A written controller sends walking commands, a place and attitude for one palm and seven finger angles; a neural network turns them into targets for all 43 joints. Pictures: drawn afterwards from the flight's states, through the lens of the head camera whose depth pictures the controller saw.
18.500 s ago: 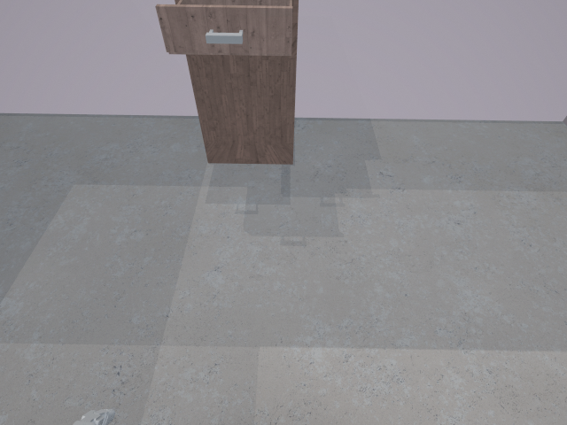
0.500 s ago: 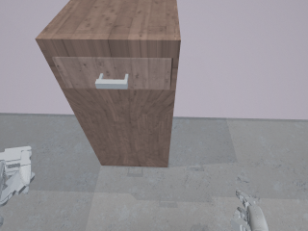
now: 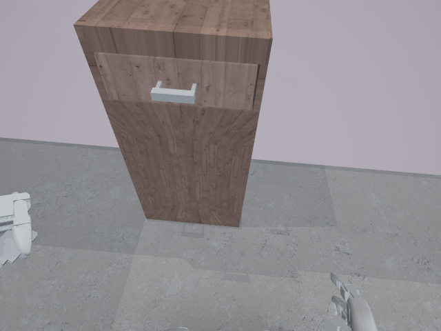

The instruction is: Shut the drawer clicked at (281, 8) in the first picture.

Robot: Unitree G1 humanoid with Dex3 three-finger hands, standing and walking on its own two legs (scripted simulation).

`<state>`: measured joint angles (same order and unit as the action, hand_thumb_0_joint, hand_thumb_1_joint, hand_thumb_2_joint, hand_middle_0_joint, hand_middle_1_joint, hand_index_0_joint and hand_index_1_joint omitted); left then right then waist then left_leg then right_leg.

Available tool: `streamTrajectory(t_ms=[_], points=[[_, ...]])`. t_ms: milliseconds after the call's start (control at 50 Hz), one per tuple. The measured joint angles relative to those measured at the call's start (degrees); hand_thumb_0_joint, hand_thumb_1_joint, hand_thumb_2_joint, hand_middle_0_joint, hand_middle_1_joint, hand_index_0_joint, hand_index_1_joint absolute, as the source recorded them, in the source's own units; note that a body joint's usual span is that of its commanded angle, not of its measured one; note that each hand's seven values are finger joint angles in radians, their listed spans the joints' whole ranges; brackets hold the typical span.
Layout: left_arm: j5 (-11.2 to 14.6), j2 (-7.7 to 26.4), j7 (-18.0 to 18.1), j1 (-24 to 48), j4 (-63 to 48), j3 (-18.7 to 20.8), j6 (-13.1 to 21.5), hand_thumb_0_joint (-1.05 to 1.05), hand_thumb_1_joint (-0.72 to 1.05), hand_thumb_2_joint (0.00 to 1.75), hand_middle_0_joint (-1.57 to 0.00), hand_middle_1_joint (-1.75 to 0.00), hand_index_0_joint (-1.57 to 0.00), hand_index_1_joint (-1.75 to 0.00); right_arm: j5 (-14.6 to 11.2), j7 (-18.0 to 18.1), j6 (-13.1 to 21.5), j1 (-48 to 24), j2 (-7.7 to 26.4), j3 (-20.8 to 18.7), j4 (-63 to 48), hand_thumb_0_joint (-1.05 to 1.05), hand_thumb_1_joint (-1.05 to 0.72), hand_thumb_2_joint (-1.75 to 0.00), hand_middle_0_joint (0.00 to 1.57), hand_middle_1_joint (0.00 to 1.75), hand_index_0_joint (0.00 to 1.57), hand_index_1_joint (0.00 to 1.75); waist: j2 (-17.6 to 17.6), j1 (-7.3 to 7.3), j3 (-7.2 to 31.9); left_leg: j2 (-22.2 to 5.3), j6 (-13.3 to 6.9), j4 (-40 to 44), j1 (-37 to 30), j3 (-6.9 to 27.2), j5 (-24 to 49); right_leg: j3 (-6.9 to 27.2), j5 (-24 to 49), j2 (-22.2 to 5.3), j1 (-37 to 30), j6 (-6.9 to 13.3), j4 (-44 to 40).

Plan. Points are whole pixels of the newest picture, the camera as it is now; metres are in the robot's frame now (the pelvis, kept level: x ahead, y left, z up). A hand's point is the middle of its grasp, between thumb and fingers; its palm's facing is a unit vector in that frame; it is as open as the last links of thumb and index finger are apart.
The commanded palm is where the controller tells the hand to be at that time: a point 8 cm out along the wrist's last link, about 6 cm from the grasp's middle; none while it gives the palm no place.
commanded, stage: step back with the hand held close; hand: left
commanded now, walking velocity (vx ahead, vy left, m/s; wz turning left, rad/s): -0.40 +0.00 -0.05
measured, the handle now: (175, 90) +0.67 +0.16 +0.05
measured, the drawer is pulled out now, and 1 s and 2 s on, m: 0.00 0.00 0.00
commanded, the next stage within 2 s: stop stepping back and stand still in 0.66 s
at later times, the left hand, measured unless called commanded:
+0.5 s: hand (26, 280) +0.14 +0.22 +0.18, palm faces +0.31 -0.83 -0.46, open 3.3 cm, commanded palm +0.08 +0.26 +0.19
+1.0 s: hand out of the picture +0.04 +0.28 +0.19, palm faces +0.33 -0.84 -0.43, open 3.3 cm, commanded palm -0.03 +0.32 +0.19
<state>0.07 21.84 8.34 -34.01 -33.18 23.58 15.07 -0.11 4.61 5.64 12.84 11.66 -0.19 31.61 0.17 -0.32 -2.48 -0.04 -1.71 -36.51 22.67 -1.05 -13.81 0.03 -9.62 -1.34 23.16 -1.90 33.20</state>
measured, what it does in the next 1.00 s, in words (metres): walks backwards: right foot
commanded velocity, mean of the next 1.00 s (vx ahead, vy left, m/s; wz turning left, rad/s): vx -0.25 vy -0.04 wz -0.02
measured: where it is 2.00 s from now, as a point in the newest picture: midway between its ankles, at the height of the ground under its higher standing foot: outside the picture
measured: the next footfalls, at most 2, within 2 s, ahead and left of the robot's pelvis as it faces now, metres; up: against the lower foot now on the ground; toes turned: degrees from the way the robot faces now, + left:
right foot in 0.42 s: -0.08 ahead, -0.12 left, +0.00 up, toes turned +1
right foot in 1.02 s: -0.14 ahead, -0.06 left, +0.00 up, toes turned -5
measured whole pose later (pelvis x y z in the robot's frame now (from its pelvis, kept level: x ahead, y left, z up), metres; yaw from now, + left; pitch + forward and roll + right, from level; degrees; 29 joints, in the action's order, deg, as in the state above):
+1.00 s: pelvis -0.15 +0.04 +0.02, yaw +0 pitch +0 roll -4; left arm 3.3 25.6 7.7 -36.1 -38.0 22.8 12.4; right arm 1.5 3.2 7.7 13.1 8.3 0.5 33.5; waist 0.8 -0.8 -0.4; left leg -1.1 1.1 -18.7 26.1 -2.8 -6.9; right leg -3.6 -30.6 6.0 11.4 2.4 31.9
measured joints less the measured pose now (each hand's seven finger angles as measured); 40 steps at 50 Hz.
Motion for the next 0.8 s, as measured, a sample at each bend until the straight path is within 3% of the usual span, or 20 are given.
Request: streamTrajectory(t_ms=[120, 220, 300, 340, 420, 480, 540, 640, 720, 800], points=[[0.7, -1.6, -0.1, 0.8, -0.6, -0.8, 0.6, 0.02, 0.89, 0.9, -1.4, -1.6, -1.41, -1.6, 0.5, -0.7, -0.2, -1.2, 0.7, -0.9, 1.8, 0.02, -0.9, -0.9, 0.2, 0.3, 0.21, 0.3, -0.5, 0.67, 0.4, -0.1, 0.5, -2.7, 2.3, 0.6, -4.3, 0.2, 1.0, 0.7, 1.4, 0.7, -0.3], [1.1, -0.7, 0.4, 1.0, -1.1, -1.6, 0.9, 0.02, 0.89, 0.9, -1.4, -1.6, -1.41, -1.6, 0.5, -0.7, -1.8, -2.5, 0.9, -1.4, 2.5, 0.02, -0.9, -0.9, 0.2, 0.3, 0.21, 0.3, 0.4, -0.56, 0.2, 0.4, 0.2, -0.6, 3.1, 0.7, 0.0, 0.5, 2.3, 0.5, 2.3, 0.3, -1.8], [0.2, 1.2, 0.1, 0.5, 0.0, 0.0, 1.2, 0.02, 0.89, 0.9, -1.4, -1.6, -1.41, -1.6, 0.5, -0.1, -0.6, -1.5, 0.0, -1.8, 2.0, 0.02, -0.9, -0.9, 0.2, 0.3, 0.2, 0.3, -1.2, -1.94, 0.3, -1.0, -0.4, 0.8, 3.9, 2.2, 4.1, 1.8, -6.0, 4.3, 3.7, 0.0, 9.9], [0.2, 1.8, 0.0, -0.1, -0.2, 0.9, 1.3, 0.02, 0.89, 0.9, -1.4, -1.6, -1.41, -1.6, 0.7, -0.3, 0.5, -0.2, -0.9, -1.8, 2.2, 0.02, -0.9, -0.9, 0.2, 0.3, 0.2, 0.3, -1.7, -1.86, 1.7, -1.6, -0.1, 2.1, 4.4, 3.4, 4.8, 1.6, -9.2, 6.1, 1.0, 0.3, 12.9], [1.6, 1.6, -0.1, -2.7, -2.0, 2.0, 2.4, 0.02, 0.89, 0.9, -1.4, -1.6, -1.41, -1.6, 1.5, -1.3, 2.5, 0.4, -2.0, -0.5, 3.2, 0.02, -0.9, -0.9, 0.2, 0.3, 0.2, 0.3, 0.0, 0.01, 4.5, -2.1, 1.1, 4.6, 6.7, 2.2, 7.0, 0.8, -9.4, 5.3, -9.0, 1.2, 0.9], [1.6, -0.1, -1.0, -0.4, -1.5, 0.0, 3.5, 0.02, 0.89, 0.9, -1.4, -1.6, -1.41, -1.6, 2.0, -1.5, 2.5, -3.2, -1.5, 0.1, 4.9, 0.02, -0.9, -0.9, 0.2, 0.3, 0.21, 0.3, -0.8, 1.52, 2.1, -3.7, 2.0, 6.6, 7.3, 1.1, 9.7, 1.8, -10.5, 6.3, -10.3, 3.0, -5.4], [1.7, 0.8, -2.0, 0.7, -1.7, -2.1, 2.9, 0.02, 0.89, 0.9, -1.4, -1.6, -1.41, -1.6, 1.0, -1.4, 0.9, -4.6, -1.4, 0.3, 4.7, 0.02, -0.9, -0.9, 0.2, 0.3, 0.21, 0.3, -1.2, 0.65, 0.6, -4.0, 1.4, 8.3, 5.8, 0.4, 11.3, 1.4, -7.2, 6.6, -10.6, 2.4, -6.4], [2.6, 3.9, -2.7, -2.1, -1.8, -1.2, 2.8, 0.02, 0.89, 0.9, -1.4, -1.6, -1.41, -1.6, 0.2, -0.6, -1.2, -3.8, -0.5, -0.2, 2.4, 0.02, -0.9, -0.9, 0.2, 0.3, 0.21, 0.3, -1.3, -1.52, 1.7, -3.3, 0.9, 8.1, 4.8, 0.7, 11.1, 0.7, -7.6, 6.2, -10.7, 2.4, -5.4], [3.5, 4.6, -2.5, -3.0, -0.5, -0.7, 3.1, 0.02, 0.89, 0.9, -1.4, -1.6, -1.41, -1.6, -0.1, 0.0, -1.3, -2.2, 1.2, -1.0, 1.8, 0.02, -0.9, -0.9, 0.2, 0.3, 0.21, 0.3, -1.8, -1.76, 2.4, -2.9, 0.5, 6.3, 5.1, 1.0, 10.2, 0.5, -7.5, 5.8, -11.0, 1.6, -4.6], [3.5, 3.1, -1.5, -2.4, 0.4, -1.0, 3.7, 0.02, 0.89, 0.9, -1.4, -1.6, -1.41, -1.6, 0.3, 0.5, -0.5, -0.8, 2.2, -1.3, 2.4, 0.02, -0.9, -0.9, 0.2, 0.3, 0.2, 0.3, -2.2, -1.39, 2.7, -2.2, -0.2, 4.8, 6.1, 1.3, 8.4, 0.1, -8.0, 5.2, -10.5, 1.0, -4.0]])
